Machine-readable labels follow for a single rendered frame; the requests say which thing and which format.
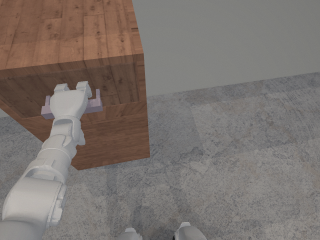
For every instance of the drawer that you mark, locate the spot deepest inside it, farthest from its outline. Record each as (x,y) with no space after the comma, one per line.
(26,94)

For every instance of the handle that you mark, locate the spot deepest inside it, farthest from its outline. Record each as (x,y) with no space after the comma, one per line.
(93,105)

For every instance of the robot left hand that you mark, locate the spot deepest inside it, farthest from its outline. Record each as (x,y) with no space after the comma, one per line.
(66,102)

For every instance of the left robot upper arm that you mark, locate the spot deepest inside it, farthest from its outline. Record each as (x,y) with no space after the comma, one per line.
(35,205)

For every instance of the cabinet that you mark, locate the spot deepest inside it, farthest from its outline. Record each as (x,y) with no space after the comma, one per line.
(40,36)

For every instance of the right robot thigh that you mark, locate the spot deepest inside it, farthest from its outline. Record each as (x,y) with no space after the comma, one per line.
(188,233)

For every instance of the left robot shin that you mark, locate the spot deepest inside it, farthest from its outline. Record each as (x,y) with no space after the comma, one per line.
(130,229)

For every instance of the left robot forearm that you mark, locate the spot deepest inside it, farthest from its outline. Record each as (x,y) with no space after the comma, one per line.
(55,157)

